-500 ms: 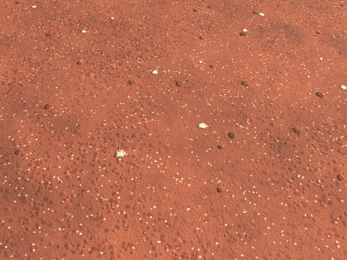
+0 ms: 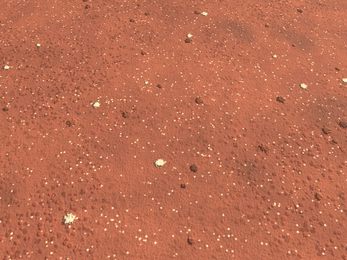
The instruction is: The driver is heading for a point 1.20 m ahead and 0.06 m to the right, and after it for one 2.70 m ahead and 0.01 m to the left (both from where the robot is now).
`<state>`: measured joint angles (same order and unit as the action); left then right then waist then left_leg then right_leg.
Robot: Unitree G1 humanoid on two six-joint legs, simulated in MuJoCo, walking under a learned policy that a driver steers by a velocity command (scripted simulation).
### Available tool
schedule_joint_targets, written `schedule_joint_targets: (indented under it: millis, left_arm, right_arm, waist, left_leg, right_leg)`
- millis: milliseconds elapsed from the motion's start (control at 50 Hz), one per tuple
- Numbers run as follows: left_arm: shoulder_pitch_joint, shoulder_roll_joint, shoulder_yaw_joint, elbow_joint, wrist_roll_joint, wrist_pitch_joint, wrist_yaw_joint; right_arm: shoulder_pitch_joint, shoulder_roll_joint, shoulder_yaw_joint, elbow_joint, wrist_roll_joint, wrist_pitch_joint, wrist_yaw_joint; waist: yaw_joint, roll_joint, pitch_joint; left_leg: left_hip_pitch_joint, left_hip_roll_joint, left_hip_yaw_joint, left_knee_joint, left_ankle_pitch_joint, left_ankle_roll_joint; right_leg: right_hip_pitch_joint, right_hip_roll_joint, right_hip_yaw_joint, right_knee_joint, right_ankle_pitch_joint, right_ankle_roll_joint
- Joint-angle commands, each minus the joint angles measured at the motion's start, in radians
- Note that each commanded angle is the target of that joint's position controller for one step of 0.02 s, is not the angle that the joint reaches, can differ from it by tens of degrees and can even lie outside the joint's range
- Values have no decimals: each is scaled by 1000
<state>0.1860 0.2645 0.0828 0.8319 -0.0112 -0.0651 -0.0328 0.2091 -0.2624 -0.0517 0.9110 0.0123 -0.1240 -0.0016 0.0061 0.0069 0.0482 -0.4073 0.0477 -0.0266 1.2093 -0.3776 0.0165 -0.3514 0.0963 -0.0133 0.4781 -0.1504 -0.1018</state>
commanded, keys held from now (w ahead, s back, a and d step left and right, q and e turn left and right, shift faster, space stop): w+e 0.02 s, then e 0.16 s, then no key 0.48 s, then w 0.04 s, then no key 0.30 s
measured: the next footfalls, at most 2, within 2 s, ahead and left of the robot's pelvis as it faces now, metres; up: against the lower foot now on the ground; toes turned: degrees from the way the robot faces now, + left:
left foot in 0.30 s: +0.36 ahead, +0.11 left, +0.00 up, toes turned -12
right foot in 0.62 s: +0.24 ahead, -0.12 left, +0.00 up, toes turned -10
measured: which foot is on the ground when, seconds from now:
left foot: up 0.00-0.28, down 0.30-1.00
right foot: down 0.00-0.32, up 0.34-0.60, down 0.62-1.00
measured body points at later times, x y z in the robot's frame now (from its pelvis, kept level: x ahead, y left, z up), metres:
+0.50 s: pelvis +0.21 +0.04 +0.00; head +0.24 +0.05 +0.45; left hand +0.36 +0.30 -0.13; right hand +0.31 -0.23 -0.11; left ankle +0.32 +0.12 -0.73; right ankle +0.14 -0.09 -0.68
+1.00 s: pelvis +0.27 +0.01 +0.00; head +0.28 +0.01 +0.45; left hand +0.39 +0.24 -0.14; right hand +0.32 -0.26 -0.14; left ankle +0.32 +0.12 -0.73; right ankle +0.20 -0.11 -0.73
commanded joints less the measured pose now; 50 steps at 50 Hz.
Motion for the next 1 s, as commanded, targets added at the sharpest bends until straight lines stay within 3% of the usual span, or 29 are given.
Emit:
schedule_joint_targets:
  millis: [20, 60, 100, 140, 200, 240, 280, 300, 320, 340, 360, 380, 400, 420, 460, 500, 560, 600, 620, 640, 660, 680, 720, 760, 800, 840, 900, 1000]
  left_arm:
    - [8, 105, 18, -74, 5, -14, 12]
    - [16, 151, 28, -82, 8, -14, 27]
    - [35, 179, 37, -82, 5, -4, 41]
    - [69, 179, 41, -79, -4, 15, 50]
    - [107, 162, 36, -69, -10, 37, 58]
    - [108, 143, 31, -69, -5, 43, 68]
    - [75, 123, 23, -81, 2, 44, 75]
    - [75, 97, 14, -91, 7, 42, 75]
    - [122, 52, -2, -108, 25, 35, 72]
    - [304, 41, -11, -87, 3, 32, 67]
    - [330, 131, 3, -60, -4, 40, 62]
    - [214, 175, 16, -69, -9, 61, 67]
    - [151, 168, 18, -75, -5, 84, 76]
    - [122, 159, 19, -81, 3, 103, 81]
    - [131, 105, 6, -76, 5, 115, 81]
    - [135, 65, -7, -61, 10, 103, 80]
    - [127, 73, -7, -43, 10, 94, 74]
    - [127, 75, -7, -30, 20, 94, 67]
    - [105, 97, -6, -44, 35, 93, 67]
    - [88, 142, 0, -58, 39, 93, 71]
    - [77, 146, 4, -32, 30, 90, 67]
    - [77, 92, -8, -31, 30, 81, 63]
    - [61, 90, -13, -28, 33, 63, 63]
    - [47, 72, -20, -23, 30, 42, 65]
    - [86, 83, -17, -12, 23, 32, 67]
    - [114, 87, -16, 4, 17, 30, 68]
    - [126, 76, -19, 20, 13, 36, 70]
    - [120, 65, -21, 47, 12, 46, 69]
  right_arm:
    - [-1, -120, -38, -84, -15, -4, -6]
    - [-30, -104, -37, -104, -26, 14, -17]
    - [-93, -82, -30, -131, -33, 21, -22]
    - [-150, -63, -22, -150, -30, 21, -16]
    - [-207, -77, -22, -183, -14, 28, -5]
    - [-195, -109, -30, -185, -20, 25, 3]
    - [-131, -132, -38, -168, -32, 11, 7]
    - [-87, -152, -41, -161, -48, 1, 4]
    - [-31, -202, -46, -167, -72, -2, -1]
    - [7, -207, -47, -155, -70, 16, 0]
    - [-2, -152, -37, -162, -31, 30, 7]
    - [-46, -111, -23, -177, -22, 41, 7]
    - [-90, -91, -10, -181, -30, 54, 8]
    - [-135, -76, -1, -184, -34, 66, 9]
    - [-176, -97, -5, -173, -45, 82, 8]
    - [-166, -102, -9, -160, -41, 86, 3]
    - [-138, -113, -11, -140, -24, 92, -4]
    - [-130, -100, -4, -131, -14, 99, -6]
    - [-107, -80, 4, -120, -17, 95, -3]
    - [-95, -76, 6, -119, -29, 90, 3]
    - [-88, -58, 5, -121, -30, 89, 5]
    - [-108, -67, 5, -112, -36, 89, 2]
    - [-100, -55, 4, -98, -22, 93, -7]
    - [-74, -47, 6, -81, -30, 89, -9]
    - [-69, -71, 0, -65, -26, 82, -7]
    - [-69, -65, 1, -50, -20, 80, -3]
    - [-64, -67, 0, -28, -15, 84, -1]
    - [-68, -74, -1, 6, -11, 102, -9]
  waist:
    - [-28, -21, -94]
    - [-36, -34, -59]
    - [-24, -48, -53]
    - [9, -78, -85]
    - [36, -109, -112]
    - [28, -119, -122]
    - [-12, -124, -136]
    - [-30, -95, -170]
    - [-22, 46, -280]
    - [24, 285, -406]
    - [20, 201, -423]
    - [-12, 117, -310]
    - [-10, 64, -243]
    - [2, 64, -180]
    - [30, 134, -122]
    - [21, 155, -141]
    - [18, 138, -180]
    - [32, 119, -152]
    - [25, 85, -133]
    - [-3, 11, -107]
    - [-37, -113, -72]
    - [-15, -107, -64]
    - [-24, -135, -9]
    - [-37, -124, 8]
    - [-16, -53, -17]
    - [-5, -19, -53]
    - [-2, -3, -88]
    - [-5, 0, -94]
  left_leg:
    - [-197, 74, -54, -98, 48, -20]
    - [-176, 53, -22, -205, 98, -61]
    - [-130, 11, 5, -373, 221, -82]
    - [-59, -41, 18, -525, 379, -79]
    - [-29, -75, -5, -651, 459, -75]
    - [-19, -64, -36, -701, 449, -59]
    - [42, -51, -35, -768, 463, -20]
    - [147, -10, -45, -813, 624, 12]
    - [386, 163, -192, -739, 1021, 87]
    - [611, 377, -470, -730, 1148, 291]
    - [566, 390, -576, -777, 813, 310]
    - [472, 324, -487, -804, 602, 266]
    - [364, 273, -412, -838, 450, 228]
    - [252, 237, -361, -876, 343, 210]
    - [95, 146, -234, -936, 263, 173]
    - [92, 119, -174, -931, 320, 177]
    - [131, 140, -183, -911, 260, 186]
    - [74, 114, -167, -909, 91, 139]
    - [29, 95, -155, -902, -5, 87]
    - [1, 44, -104, -856, -65, 41]
    - [75, -25, -14, -825, -3, 4]
    - [139, -39, 5, -776, 18, -12]
    - [144, -55, 29, -713, 23, 0]
    - [160, -39, 14, -721, 149, 10]
    - [161, -25, -3, -717, 238, 28]
    - [175, -19, -8, -704, 341, 33]
    - [207, -13, -11, -684, 439, 38]
    - [232, -9, -14, -672, 481, 41]
  right_leg:
    - [195, -273, 368, -259, 177, -206]
    - [101, -250, 290, -253, 407, -203]
    - [39, -194, 206, -213, 541, -160]
    - [27, -152, 178, -172, 527, -110]
    - [87, -166, 239, -120, 390, -73]
    - [156, -196, 298, -60, 327, -62]
    - [202, -196, 329, 45, 333, -41]
    - [190, -140, 307, 148, 309, -7]
    - [63, -59, 248, 372, 20, 38]
    - [-139, 46, 193, 621, -578, 95]
    - [-187, -19, 223, 719, -568, 118]
    - [-230, -47, 199, 769, -501, 142]
    - [-226, -72, 172, 750, -450, 156]
    - [-198, -97, 161, 699, -412, 164]
    - [-65, -114, 97, 518, -349, 167]
    - [23, -111, 59, 357, -325, 165]
    - [118, -110, 42, 158, -164, 145]
    - [209, -100, 26, 4, -45, 110]
    - [242, -149, 82, -26, -3, 83]
    - [223, -223, 155, -48, -24, 50]
    - [78, -211, 162, -67, -225, 23]
    - [15, -186, 153, -113, -396, 28]
    - [-48, -188, 168, -157, -457, 41]
    - [-41, -183, 155, -120, -318, 60]
    - [14, -154, 116, -59, -164, 80]
    - [67, -144, 98, -12, -46, 85]
    - [102, -138, 87, 18, 65, 86]
    - [119, -133, 78, 22, 121, 90]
